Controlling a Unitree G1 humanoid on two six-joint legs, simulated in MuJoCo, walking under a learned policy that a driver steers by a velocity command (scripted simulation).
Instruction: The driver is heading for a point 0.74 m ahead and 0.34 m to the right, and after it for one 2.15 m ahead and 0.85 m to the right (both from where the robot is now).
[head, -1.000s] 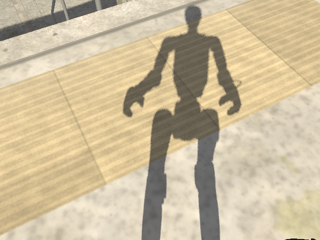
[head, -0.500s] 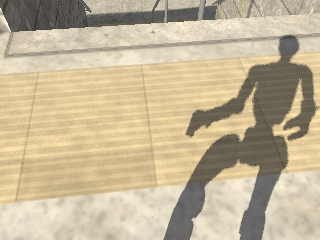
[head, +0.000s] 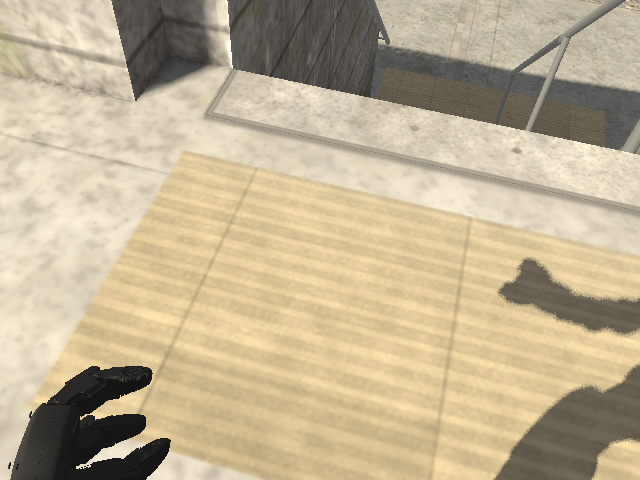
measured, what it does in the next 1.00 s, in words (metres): walks ahead, turning right: left foot, then right foot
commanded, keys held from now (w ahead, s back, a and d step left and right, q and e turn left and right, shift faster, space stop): w+e+shift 1.00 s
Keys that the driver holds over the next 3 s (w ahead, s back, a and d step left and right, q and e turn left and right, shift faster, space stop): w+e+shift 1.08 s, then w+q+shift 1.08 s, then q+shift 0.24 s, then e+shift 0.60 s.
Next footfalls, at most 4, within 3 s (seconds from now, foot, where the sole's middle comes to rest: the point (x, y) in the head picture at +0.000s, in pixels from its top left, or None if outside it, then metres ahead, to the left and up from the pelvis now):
0.36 left None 0.46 0.15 -0.75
0.80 right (386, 326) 0.78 -0.22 -0.75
1.26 left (423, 190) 1.21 -0.38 -0.75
1.68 right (552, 157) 1.33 -0.79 -0.75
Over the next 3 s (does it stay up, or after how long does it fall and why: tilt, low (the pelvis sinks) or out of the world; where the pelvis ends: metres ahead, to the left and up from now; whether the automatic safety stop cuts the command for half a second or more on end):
stays up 1.78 -0.70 -0.40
